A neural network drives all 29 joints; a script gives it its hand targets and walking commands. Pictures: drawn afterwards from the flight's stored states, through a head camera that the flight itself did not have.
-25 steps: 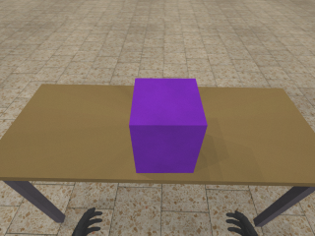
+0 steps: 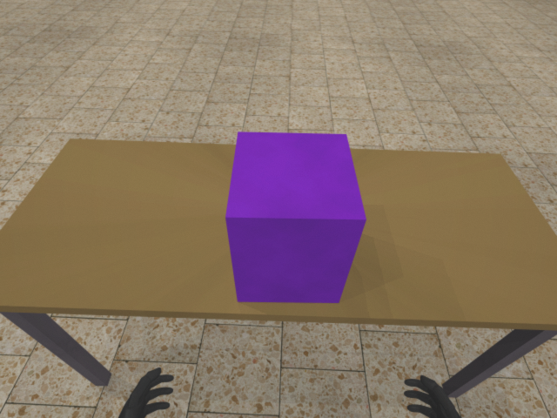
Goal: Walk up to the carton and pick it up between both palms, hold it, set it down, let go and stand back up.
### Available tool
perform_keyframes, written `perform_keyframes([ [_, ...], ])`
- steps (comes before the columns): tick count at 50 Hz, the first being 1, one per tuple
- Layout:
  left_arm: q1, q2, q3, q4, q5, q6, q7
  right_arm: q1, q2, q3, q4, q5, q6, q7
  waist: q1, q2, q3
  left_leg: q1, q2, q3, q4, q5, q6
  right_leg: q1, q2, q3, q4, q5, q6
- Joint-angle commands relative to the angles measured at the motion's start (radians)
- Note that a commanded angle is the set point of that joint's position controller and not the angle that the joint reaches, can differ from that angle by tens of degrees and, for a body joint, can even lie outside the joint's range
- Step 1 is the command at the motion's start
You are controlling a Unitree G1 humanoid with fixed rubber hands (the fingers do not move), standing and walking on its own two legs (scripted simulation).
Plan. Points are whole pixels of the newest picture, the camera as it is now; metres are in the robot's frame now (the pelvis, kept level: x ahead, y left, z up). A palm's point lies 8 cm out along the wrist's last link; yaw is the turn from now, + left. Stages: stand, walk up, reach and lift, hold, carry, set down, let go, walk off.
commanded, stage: let go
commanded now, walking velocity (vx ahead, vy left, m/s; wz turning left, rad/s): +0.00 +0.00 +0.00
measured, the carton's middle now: (290, 220) +0.48 +0.00 -0.01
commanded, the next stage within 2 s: stand in 0.02 s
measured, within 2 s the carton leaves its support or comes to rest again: neither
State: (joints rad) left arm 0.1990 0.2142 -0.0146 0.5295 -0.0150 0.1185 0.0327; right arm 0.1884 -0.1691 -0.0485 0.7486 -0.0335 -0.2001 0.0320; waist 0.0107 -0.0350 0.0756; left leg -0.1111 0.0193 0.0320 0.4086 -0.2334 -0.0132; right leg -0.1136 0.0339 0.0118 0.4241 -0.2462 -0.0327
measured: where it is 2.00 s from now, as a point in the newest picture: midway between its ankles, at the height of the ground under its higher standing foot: outside the picture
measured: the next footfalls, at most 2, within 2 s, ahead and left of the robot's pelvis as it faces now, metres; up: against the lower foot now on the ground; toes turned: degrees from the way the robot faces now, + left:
none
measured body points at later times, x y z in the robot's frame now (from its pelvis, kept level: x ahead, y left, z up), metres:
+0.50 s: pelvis -0.02 +0.02 +0.00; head -0.03 +0.03 +0.45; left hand +0.02 +0.27 -0.14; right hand +0.05 -0.23 -0.13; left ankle +0.00 +0.13 -0.74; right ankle -0.01 -0.10 -0.74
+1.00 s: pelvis -0.06 +0.04 +0.00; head -0.08 +0.05 +0.45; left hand -0.11 +0.28 -0.16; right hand -0.05 -0.20 -0.15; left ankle -0.01 +0.13 -0.74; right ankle -0.01 -0.10 -0.74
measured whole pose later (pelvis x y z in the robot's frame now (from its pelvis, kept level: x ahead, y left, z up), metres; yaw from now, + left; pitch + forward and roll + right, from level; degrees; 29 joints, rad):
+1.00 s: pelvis -0.06 +0.04 +0.00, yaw +2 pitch -4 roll +0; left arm 0.46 0.19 0.01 1.01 0.02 0.00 0.03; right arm 0.39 -0.20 -0.01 0.95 0.00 0.01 -0.02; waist 0.00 -0.01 0.01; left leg -0.22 -0.05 0.05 0.44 -0.18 0.05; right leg -0.22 -0.04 0.02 0.48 -0.22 0.04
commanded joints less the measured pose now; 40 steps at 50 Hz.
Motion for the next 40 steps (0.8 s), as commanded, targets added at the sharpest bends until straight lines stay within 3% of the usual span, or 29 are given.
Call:
perform_keyframes([
  [1, -0.117, 0.112, 0.034, -0.175, -0.006, -0.044, 0.010, -0.089, -0.117, -0.045, -0.162, -0.002, -0.050, -0.005, -0.001, 0.026, -0.121, 0.067, -0.013, 0.037, -0.036, 0.140, -0.010, -0.068, -0.038, -0.007, -0.092, 0.167, 0.013],
  [2, 0.090, 0.128, 0.072, 0.000, 0.047, -0.111, -0.001, -0.011, -0.172, -0.016, -0.066, 0.031, 0.052, -0.036, 0.043, 0.108, -0.200, -0.021, 0.064, -0.054, 0.057, 0.361, 0.036, -0.013, -0.111, 0.070, -0.049, 0.326, 0.022],
  [4, 0.095, 0.150, 0.068, 0.026, 0.038, -0.148, -0.013, 0.040, -0.173, -0.021, -0.081, 0.035, 0.111, -0.047, 0.002, 0.048, -0.199, -0.005, 0.089, -0.080, 0.043, 0.324, 0.048, 0.003, -0.131, 0.081, -0.036, 0.371, 0.028],
  [5, 0.073, 0.150, 0.072, 0.035, 0.035, -0.160, -0.018, 0.043, -0.172, -0.014, -0.085, 0.034, 0.119, -0.048, 0.001, 0.006, -0.232, 0.013, 0.097, -0.086, 0.049, 0.368, 0.056, 0.033, -0.138, 0.081, -0.022, 0.417, 0.024],
  [7, 0.070, 0.128, 0.068, 0.046, 0.039, -0.172, -0.021, 0.038, -0.173, -0.010, -0.076, 0.026, 0.126, -0.049, 0.000, 0.006, -0.236, 0.041, 0.095, -0.086, 0.062, 0.407, 0.055, 0.012, -0.131, 0.069, -0.017, 0.453, 0.018],
  [8, 0.060, 0.126, 0.066, 0.056, 0.040, -0.172, -0.023, 0.053, -0.170, -0.009, -0.068, 0.030, 0.130, -0.048, -0.011, 0.018, -0.208, 0.020, 0.096, -0.088, 0.058, 0.391, 0.054, 0.003, -0.130, 0.073, -0.025, 0.418, 0.018],
  [12, 0.087, 0.125, 0.067, 0.096, 0.028, -0.173, -0.023, 0.056, -0.180, -0.012, -0.046, 0.028, 0.144, -0.046, -0.003, 0.024, -0.080, -0.042, 0.094, -0.096, 0.015, 0.260, 0.045, -0.060, -0.131, 0.080, -0.072, 0.303, 0.026],
  [14, 0.084, 0.129, 0.070, 0.118, 0.027, -0.173, -0.022, 0.074, -0.181, -0.010, -0.037, 0.029, 0.145, -0.047, -0.008, -0.017, -0.036, -0.064, 0.095, -0.106, -0.004, 0.218, 0.047, -0.075, -0.128, 0.077, -0.087, 0.237, 0.027],
  [16, 0.107, 0.137, 0.068, 0.139, 0.027, -0.175, -0.021, 0.083, -0.187, -0.002, -0.017, 0.029, 0.144, -0.048, -0.001, 0.028, -0.020, -0.067, 0.091, -0.113, -0.015, 0.197, 0.047, -0.074, -0.134, 0.087, -0.095, 0.212, 0.026],
  [17, 0.116, 0.137, 0.070, 0.158, 0.029, -0.175, -0.020, 0.088, -0.182, -0.003, -0.011, 0.029, 0.143, -0.048, -0.004, 0.019, -0.006, -0.062, 0.093, -0.107, -0.023, 0.195, 0.048, -0.085, -0.134, 0.085, -0.094, 0.202, 0.028],
  [18, 0.128, 0.134, 0.067, 0.164, 0.031, -0.176, -0.019, 0.105, -0.184, -0.003, -0.001, 0.033, 0.144, -0.049, -0.008, 0.054, 0.001, -0.088, 0.086, -0.110, -0.026, 0.170, 0.041, -0.082, -0.133, 0.085, -0.105, 0.167, 0.032],
  [21, 0.143, 0.135, 0.065, 0.199, 0.029, -0.177, -0.015, 0.122, -0.192, 0.002, 0.020, 0.030, 0.143, -0.053, -0.006, 0.028, -0.022, -0.069, 0.091, -0.118, -0.034, 0.179, 0.048, -0.053, -0.135, 0.083, -0.101, 0.167, 0.031],
  [25, 0.186, 0.147, 0.061, 0.244, 0.024, -0.170, -0.011, 0.136, -0.186, 0.010, 0.039, 0.036, 0.145, -0.055, -0.003, 0.067, -0.042, -0.074, 0.079, -0.124, -0.066, 0.100, 0.046, -0.052, -0.135, 0.085, -0.101, 0.094, 0.036],
  [26, 0.189, 0.149, 0.062, 0.255, 0.024, -0.167, -0.012, 0.147, -0.183, 0.013, 0.049, 0.035, 0.147, -0.055, -0.005, 0.070, -0.041, -0.084, 0.077, -0.124, -0.074, 0.060, 0.042, -0.055, -0.131, 0.080, -0.097, 0.068, 0.041],
  [27, 0.187, 0.144, 0.061, 0.258, 0.025, -0.166, -0.011, 0.152, -0.192, 0.014, 0.055, 0.034, 0.148, -0.057, 0.000, 0.038, -0.023, -0.098, 0.080, -0.132, -0.074, 0.053, 0.045, -0.049, -0.131, 0.082, -0.098, 0.070, 0.039],
  [30, 0.210, 0.134, 0.055, 0.301, 0.032, -0.162, -0.010, 0.181, -0.195, 0.017, 0.076, 0.035, 0.149, -0.059, -0.008, 0.054, -0.032, -0.110, 0.081, -0.131, -0.087, 0.015, 0.046, -0.037, -0.137, 0.076, -0.090, 0.053, 0.040],
  [34, 0.242, 0.113, 0.043, 0.350, 0.033, -0.152, -0.007, 0.171, -0.193, 0.017, 0.093, 0.039, 0.159, -0.059, 0.000, 0.043, 0.042, -0.183, 0.084, -0.160, -0.139, -0.143, 0.047, -0.084, -0.122, 0.063, -0.085, -0.021, 0.048],
  [36, 0.267, 0.116, 0.042, 0.362, 0.031, -0.146, -0.006, 0.203, -0.195, 0.012, 0.112, 0.035, 0.166, -0.059, -0.003, 0.056, 0.063, -0.216, 0.090, -0.183, -0.183, -0.267, 0.043, -0.111, -0.106, 0.050, -0.061, -0.084, 0.044],
  [37, 0.274, 0.107, 0.043, 0.367, 0.033, -0.143, -0.006, 0.196, -0.203, 0.015, 0.111, 0.035, 0.169, -0.061, 0.011, 0.089, 0.089, -0.245, 0.095, -0.197, -0.203, -0.333, 0.048, -0.109, -0.101, 0.051, -0.059, -0.090, 0.050],
  [38, 0.280, 0.115, 0.042, 0.378, 0.035, -0.141, -0.006, 0.189, -0.204, 0.010, 0.111, 0.037, 0.172, -0.061, 0.004, 0.061, 0.113, -0.260, 0.096, -0.198, -0.206, -0.339, 0.046, -0.137, -0.098, 0.045, -0.053, -0.095, 0.052],
  [39, 0.289, 0.106, 0.041, 0.387, 0.035, -0.141, -0.005, 0.202, -0.218, 0.005, 0.110, 0.039, 0.173, -0.062, -0.001, 0.093, 0.094, -0.282, 0.101, -0.205, -0.217, -0.386, 0.046, -0.115, -0.097, 0.045, -0.044, -0.100, 0.055],
  [40, 0.294, 0.104, 0.038, 0.392, 0.039, -0.140, -0.003, 0.198, -0.217, 0.003, 0.118, 0.039, 0.174, -0.062, 0.002, 0.088, 0.092, -0.297, 0.104, -0.222, -0.223, -0.395, 0.046, -0.098, -0.096, 0.034, -0.040, -0.102, 0.056],
])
